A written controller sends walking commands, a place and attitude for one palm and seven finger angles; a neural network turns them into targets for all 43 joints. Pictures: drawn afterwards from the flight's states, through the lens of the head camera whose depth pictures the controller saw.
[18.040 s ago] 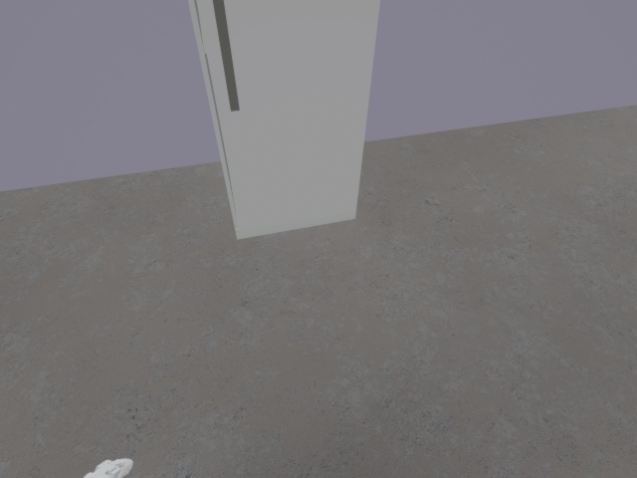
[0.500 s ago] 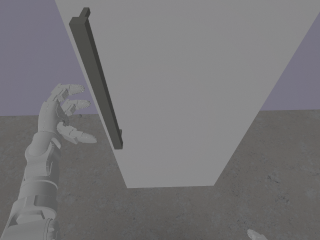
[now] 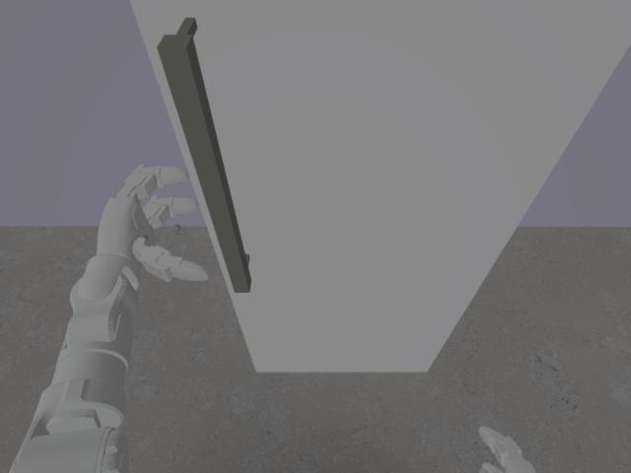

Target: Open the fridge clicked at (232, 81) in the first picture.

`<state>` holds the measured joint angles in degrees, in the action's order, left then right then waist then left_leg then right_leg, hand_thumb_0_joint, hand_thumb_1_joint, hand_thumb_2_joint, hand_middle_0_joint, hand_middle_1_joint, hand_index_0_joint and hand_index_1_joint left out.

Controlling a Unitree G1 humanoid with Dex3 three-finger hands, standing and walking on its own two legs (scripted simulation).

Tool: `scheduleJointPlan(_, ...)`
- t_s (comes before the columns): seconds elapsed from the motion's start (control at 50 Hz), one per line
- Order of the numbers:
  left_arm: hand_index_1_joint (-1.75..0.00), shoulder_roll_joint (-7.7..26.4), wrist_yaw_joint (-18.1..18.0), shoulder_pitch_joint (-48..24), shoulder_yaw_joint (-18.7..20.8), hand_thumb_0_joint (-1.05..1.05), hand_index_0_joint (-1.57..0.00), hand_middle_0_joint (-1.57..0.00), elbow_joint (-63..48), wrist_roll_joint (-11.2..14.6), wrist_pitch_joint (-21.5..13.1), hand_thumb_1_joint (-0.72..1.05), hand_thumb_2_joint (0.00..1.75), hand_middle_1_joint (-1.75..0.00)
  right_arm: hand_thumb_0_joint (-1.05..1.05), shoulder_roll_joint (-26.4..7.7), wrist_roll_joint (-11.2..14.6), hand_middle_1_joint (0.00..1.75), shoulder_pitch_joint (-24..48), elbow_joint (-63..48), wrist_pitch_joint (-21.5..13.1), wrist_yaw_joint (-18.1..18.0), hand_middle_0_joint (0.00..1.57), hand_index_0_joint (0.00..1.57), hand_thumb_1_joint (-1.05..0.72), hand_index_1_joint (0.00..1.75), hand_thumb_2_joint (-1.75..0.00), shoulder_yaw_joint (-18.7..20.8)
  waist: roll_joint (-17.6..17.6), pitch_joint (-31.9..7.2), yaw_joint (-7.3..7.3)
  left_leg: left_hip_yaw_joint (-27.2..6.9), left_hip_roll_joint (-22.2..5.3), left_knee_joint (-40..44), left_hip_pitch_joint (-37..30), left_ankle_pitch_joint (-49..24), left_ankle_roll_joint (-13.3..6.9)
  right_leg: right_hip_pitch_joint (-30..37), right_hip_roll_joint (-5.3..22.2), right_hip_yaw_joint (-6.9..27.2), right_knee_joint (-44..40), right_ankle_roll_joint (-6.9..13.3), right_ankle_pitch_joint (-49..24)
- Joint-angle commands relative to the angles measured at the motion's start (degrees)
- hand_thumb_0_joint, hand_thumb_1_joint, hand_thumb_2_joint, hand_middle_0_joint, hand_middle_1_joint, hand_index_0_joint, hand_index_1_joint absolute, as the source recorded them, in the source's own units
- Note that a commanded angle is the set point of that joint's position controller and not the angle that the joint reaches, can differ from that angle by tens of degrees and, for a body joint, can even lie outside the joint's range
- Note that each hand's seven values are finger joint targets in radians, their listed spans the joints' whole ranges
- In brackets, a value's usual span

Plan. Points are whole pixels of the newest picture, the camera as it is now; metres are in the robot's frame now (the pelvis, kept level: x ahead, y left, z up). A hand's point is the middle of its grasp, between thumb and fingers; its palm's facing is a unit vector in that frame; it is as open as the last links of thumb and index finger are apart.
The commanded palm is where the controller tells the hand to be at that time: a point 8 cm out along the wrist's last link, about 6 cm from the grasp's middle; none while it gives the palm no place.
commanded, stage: feel for the door with the fingertips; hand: left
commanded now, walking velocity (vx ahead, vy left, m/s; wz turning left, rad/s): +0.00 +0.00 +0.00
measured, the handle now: (222, 189) +0.45 +0.14 +0.12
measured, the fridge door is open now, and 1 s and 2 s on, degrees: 0 0 0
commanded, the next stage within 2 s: slide the fingers in behind the handle in 0.98 s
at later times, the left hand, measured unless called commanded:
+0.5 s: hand (204, 235) +0.38 +0.15 +0.10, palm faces +0.01 -1.00 +0.00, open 14.0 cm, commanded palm +0.35 +0.21 +0.11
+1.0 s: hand (209, 217) +0.41 +0.15 +0.11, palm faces +0.01 -1.00 -0.01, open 13.9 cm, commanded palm +0.38 +0.21 +0.11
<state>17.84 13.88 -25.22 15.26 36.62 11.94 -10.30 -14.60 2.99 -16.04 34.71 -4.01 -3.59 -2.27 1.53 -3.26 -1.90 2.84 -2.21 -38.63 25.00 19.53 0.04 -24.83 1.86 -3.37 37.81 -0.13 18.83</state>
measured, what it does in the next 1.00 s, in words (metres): stands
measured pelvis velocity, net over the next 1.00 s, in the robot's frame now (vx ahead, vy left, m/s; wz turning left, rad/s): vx -0.01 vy -0.01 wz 0.00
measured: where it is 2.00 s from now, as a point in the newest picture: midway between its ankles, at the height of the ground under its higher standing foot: outside the picture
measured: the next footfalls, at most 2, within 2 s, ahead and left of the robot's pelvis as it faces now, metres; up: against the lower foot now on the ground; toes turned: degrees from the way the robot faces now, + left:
none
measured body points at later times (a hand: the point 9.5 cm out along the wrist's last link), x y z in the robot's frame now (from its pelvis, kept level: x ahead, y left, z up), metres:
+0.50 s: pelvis +0.00 -0.01 +0.00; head +0.02 -0.02 +0.45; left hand +0.37 +0.21 +0.11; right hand +0.12 -0.26 -0.10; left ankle +0.00 +0.12 -0.72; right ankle +0.00 -0.12 -0.72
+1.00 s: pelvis -0.01 -0.01 +0.00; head +0.03 -0.01 +0.45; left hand +0.40 +0.21 +0.11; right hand +0.10 -0.26 -0.11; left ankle +0.00 +0.12 -0.72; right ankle +0.00 -0.12 -0.72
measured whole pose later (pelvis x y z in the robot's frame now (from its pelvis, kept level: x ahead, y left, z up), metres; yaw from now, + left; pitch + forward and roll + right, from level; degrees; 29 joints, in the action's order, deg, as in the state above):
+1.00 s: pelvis -0.01 -0.01 +0.00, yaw +0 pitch +6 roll +0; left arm 15.8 9.0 -32.0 13.4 43.2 9.6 -13.6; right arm -14.5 2.6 -16.4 36.8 -3.0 -3.4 -1.8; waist 0.9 -2.0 -3.0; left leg 2.7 -2.6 -38.7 26.0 18.7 0.6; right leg -26.2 1.4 -3.4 38.6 0.5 18.4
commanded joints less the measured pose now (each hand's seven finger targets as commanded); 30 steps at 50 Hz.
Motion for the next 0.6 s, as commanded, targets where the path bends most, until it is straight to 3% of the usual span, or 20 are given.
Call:
scheduleJointPlan(0.0,-1.20,11.1,-0.7,-19.8,3.0,0.00,-0.30,-0.30,-12.7,1.3,-3.6,-0.50,0.30,-1.20,0.00,-7.9,0.3,0.30,0.7,-7.2,-2.1,-0.4,0.20,0.20,-0.90,0.30,-0.90,3.3,-1.3,-14.7,0.10,-2.0,1.9,4.6,-6.2,-13.3,-1.2,6.2,-2.2,0.8,-3.6,1.2,-17.2)
scheduleJointPlan(0.02,-1.20,12.8,-1.0,-20.8,4.3,0.00,-0.30,-0.30,-12.7,1.2,-4.0,-0.50,0.30,-1.20,0.00,-8.0,0.3,0.30,0.4,-6.9,-2.1,-0.5,0.20,0.20,-0.90,0.30,-0.90,3.4,-2.1,-14.5,-0.08,-2.1,1.8,4.7,-6.0,-12.7,-1.2,6.0,-2.3,0.8,-3.7,1.1,-16.4)
scheduleJointPlan(0.06,-1.20,13.3,-1.4,-23.6,4.0,0.00,-0.30,-0.30,-15.7,0.7,-5.3,-0.50,0.30,-1.20,0.00,-7.7,0.1,0.30,0.5,-6.9,-2.2,-0.6,0.20,0.20,-0.90,0.30,-0.90,3.3,0.9,-16.4,-0.27,-1.9,2.0,4.4,-7.6,-13.0,-1.4,6.7,-2.3,1.4,-3.7,1.1,-16.7)
scheduleJointPlan(0.08,-1.20,12.9,-1.4,-23.2,3.5,0.00,-0.30,-0.30,-16.2,0.5,-5.8,-0.50,0.30,-1.20,0.00,-7.5,0.1,0.30,0.5,-6.8,-2.3,-0.6,0.20,0.20,-0.90,0.30,-0.90,3.3,2.2,-17.0,-0.07,-2.1,1.9,4.5,-8.2,-13.1,-1.3,6.5,-2.3,1.3,-3.5,1.3,-16.3)
scheduleJointPlan(0.1,-1.20,10.2,-1.4,-24.1,1.1,0.00,-0.30,-0.30,-17.3,0.6,-6.2,-0.50,0.30,-1.20,0.00,-7.2,0.1,0.30,0.6,-6.7,-2.6,-0.7,0.20,0.20,-0.90,0.30,-0.90,3.3,2.9,-17.6,-0.67,-2.1,1.9,4.3,-9.4,-14.1,-1.3,6.1,-2.4,1.2,-3.4,1.3,-17.0)
scheduleJointPlan(0.16,-1.20,9.5,-1.3,-23.3,0.5,0.00,-0.30,-0.30,-16.7,0.9,-6.4,-0.50,0.30,-1.20,0.00,-7.4,0.0,0.30,0.0,-5.9,-2.9,-0.7,0.20,0.20,-0.90,0.30,-0.90,3.5,1.7,-18.6,-0.85,-2.3,1.8,4.0,-9.8,-14.8,-1.3,6.8,-2.5,1.1,-3.4,1.3,-18.2)
scheduleJointPlan(0.2,-1.20,7.7,-1.3,-21.0,-0.2,0.00,-0.30,-0.30,-14.5,1.3,-5.6,-0.50,0.30,-1.20,0.00,-7.5,0.1,0.30,0.1,-5.5,-3.0,-0.6,0.20,0.20,-0.90,0.30,-0.90,3.6,-0.1,-16.9,-0.76,-2.2,1.9,4.3,-8.9,-13.4,-1.2,6.0,-2.5,0.8,-3.9,1.1,-17.1)
scheduleJointPlan(0.24,-1.20,8.2,-1.7,-19.1,0.3,0.00,-0.30,-0.30,-11.9,1.2,-4.4,-0.50,0.30,-1.20,0.00,-7.9,0.2,0.30,0.0,-5.4,-2.8,-0.5,0.20,0.20,-0.90,0.30,-0.90,3.6,-2.4,-15.2,-0.43,-2.2,1.9,4.6,-7.1,-12.2,-1.3,6.4,-2.4,0.7,-4.2,1.0,-16.3)
scheduleJointPlan(0.3,-1.20,7.1,-2.8,-16.8,0.1,0.00,-0.30,-0.30,-13.9,0.8,-3.4,-0.50,0.30,-1.20,0.00,-7.4,0.2,0.30,0.7,-6.2,-2.7,0.0,0.20,0.20,-0.90,0.30,-0.90,3.7,-0.3,-15.7,0.75,-1.7,2.2,4.9,-7.2,-13.4,-1.2,7.1,-2.1,0.8,-4.0,1.1,-17.7)
scheduleJointPlan(0.4,-1.20,8.6,-5.5,-15.5,2.1,0.00,-0.30,-0.30,-18.8,0.2,-4.5,-0.50,0.30,-1.20,0.00,-6.9,-0.2,0.30,1.0,-7.0,-2.5,0.5,0.20,0.20,-0.90,0.30,-0.90,3.8,-2.2,-17.4,1.49,-1.0,2.2,4.9,-7.1,-15.3,-1.4,10.1,-2.2,1.3,-3.9,0.9,-20.6)
scheduleJointPlan(0.44,-1.20,8.1,-6.1,-16.9,1.0,0.00,-0.30,-0.30,-19.5,0.0,-5.3,-0.50,0.30,-1.20,0.00,-7.0,-0.1,0.30,1.4,-7.0,-2.4,0.4,0.20,0.20,-0.90,0.30,-0.90,3.7,-3.2,-15.4,0.81,-1.1,2.1,5.1,-6.5,-13.9,-1.5,9.7,-2.1,1.4,-4.2,0.7,-19.4)
scheduleJointPlan(0.46,-1.20,7.9,-6.3,-18.1,0.8,0.00,-0.30,-0.30,-20.1,-0.3,-5.6,-0.50,0.30,-1.20,0.00,-6.7,-0.1,0.30,1.7,-6.9,-2.5,0.4,0.20,0.20,-0.90,0.30,-0.90,3.7,-0.9,-15.5,0.53,-0.6,2.2,5.1,-7.2,-13.2,-1.6,9.0,-2.2,1.8,-4.5,0.7,-19.0)
scheduleJointPlan(0.5,-1.20,8.9,-6.5,-18.6,1.3,0.00,-0.30,-0.30,-19.2,-0.9,-5.9,-0.50,0.30,-1.20,0.00,-6.7,-0.1,0.30,1.6,-6.2,-2.4,0.2,0.20,0.20,-0.90,0.30,-0.90,3.6,0.3,-14.8,0.44,-0.6,2.3,5.0,-7.2,-12.7,-1.5,8.3,-2.2,2.0,-4.6,0.8,-18.3)
scheduleJointPlan(0.56,-1.20,9.0,-5.9,-19.9,1.0,0.00,-0.30,-0.30,-18.5,-1.0,-6.0,-0.50,0.30,-1.20,0.00,-6.7,-0.1,0.30,1.6,-5.9,-2.3,0.0,0.20,0.20,-0.90,0.30,-0.90,3.6,0.3,-15.7,0.14,-0.8,2.3,5.0,-8.0,-12.9,-1.5,8.8,-2.2,2.0,-4.6,0.9,-18.8)
scheduleJointPlan(0.58,-1.20,7.6,-5.4,-19.7,-0.1,0.00,-0.30,-0.30,-17.0,-0.6,-5.6,-0.50,0.30,-1.20,0.00,-6.7,0.0,0.30,1.7,-5.9,-2.3,-0.1,0.20,0.20,-0.90,0.30,-0.90,3.5,-1.1,-14.9,-0.30,-0.9,2.3,5.1,-7.6,-12.2,-1.6,8.4,-2.2,1.8,-4.9,0.8,-18.3)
